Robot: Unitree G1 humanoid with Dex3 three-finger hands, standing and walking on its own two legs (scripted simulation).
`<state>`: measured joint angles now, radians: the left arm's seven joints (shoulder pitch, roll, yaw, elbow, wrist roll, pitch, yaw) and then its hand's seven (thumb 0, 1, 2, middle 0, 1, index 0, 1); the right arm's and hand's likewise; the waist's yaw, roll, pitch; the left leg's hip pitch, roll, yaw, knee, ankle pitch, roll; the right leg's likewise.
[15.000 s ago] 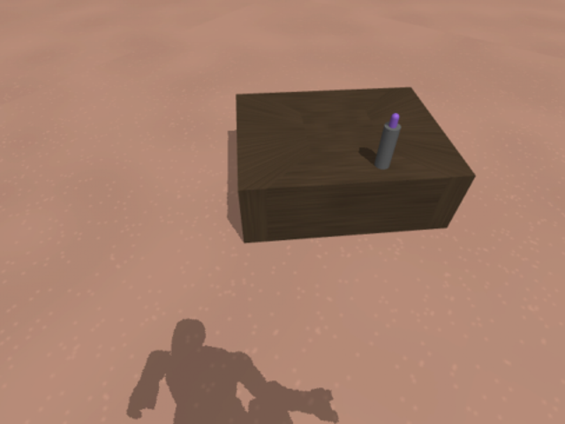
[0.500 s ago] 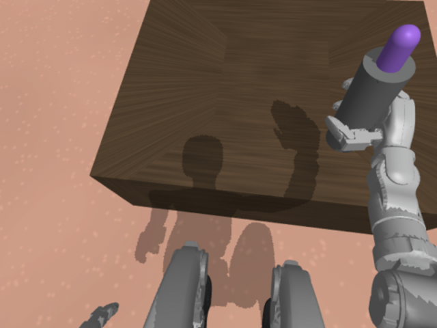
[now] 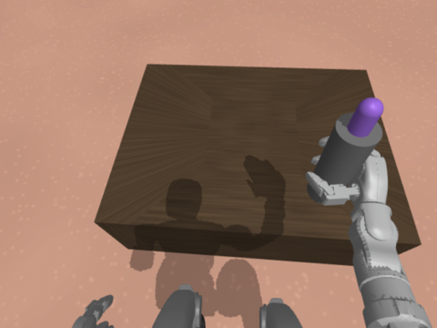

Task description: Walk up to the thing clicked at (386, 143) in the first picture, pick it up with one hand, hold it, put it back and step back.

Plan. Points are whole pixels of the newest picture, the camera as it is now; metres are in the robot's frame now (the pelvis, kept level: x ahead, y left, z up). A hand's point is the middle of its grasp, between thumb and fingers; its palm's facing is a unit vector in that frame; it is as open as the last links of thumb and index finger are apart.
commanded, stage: lift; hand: right
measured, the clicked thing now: (342, 156) +0.41 -0.16 +0.08
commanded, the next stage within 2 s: hold in 0.90 s
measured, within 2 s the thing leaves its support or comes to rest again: neither
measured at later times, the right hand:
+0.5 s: hand (347, 170) +0.38 -0.16 +0.09, palm faces +0.08 +1.00 -0.03, open 8.6 cm
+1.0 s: hand (355, 168) +0.37 -0.17 +0.11, palm faces +0.08 +1.00 -0.02, open 8.6 cm
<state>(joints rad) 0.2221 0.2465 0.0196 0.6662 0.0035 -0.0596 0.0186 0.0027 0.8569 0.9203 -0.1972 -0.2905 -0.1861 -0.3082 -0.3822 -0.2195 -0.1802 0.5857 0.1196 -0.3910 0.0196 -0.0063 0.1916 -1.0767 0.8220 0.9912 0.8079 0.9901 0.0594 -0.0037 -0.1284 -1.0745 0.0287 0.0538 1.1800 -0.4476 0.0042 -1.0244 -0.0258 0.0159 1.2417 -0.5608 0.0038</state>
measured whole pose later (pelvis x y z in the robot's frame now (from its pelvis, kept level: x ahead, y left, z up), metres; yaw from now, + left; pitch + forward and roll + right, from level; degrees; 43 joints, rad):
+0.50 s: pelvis +0.02 +0.00 +0.04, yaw +0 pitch +13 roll +1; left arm 0.24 0.22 0.01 0.68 0.00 -0.06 0.03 0.00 0.88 0.91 -0.19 -0.29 -0.19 -0.30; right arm -0.22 -0.20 -0.14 0.48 0.15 -0.39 0.04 -0.01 0.19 -1.07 0.82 1.00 0.80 1.00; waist 0.03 -0.01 -0.08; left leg -0.80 0.02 0.05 0.96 -0.39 0.00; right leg -0.75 -0.03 0.01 1.01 -0.50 0.00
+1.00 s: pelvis +0.03 +0.00 +0.06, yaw +0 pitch +10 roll +1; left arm 0.24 0.23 0.01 0.68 -0.01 -0.06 0.04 0.01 0.89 0.90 -0.19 -0.30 -0.20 -0.31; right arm -0.16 -0.19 -0.12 0.43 0.16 -0.38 0.05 -0.01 0.19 -1.07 0.81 1.00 0.80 1.00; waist 0.02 -0.01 -0.06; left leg -0.66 0.02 0.05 0.85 -0.36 0.00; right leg -0.61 -0.03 0.00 0.91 -0.47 0.00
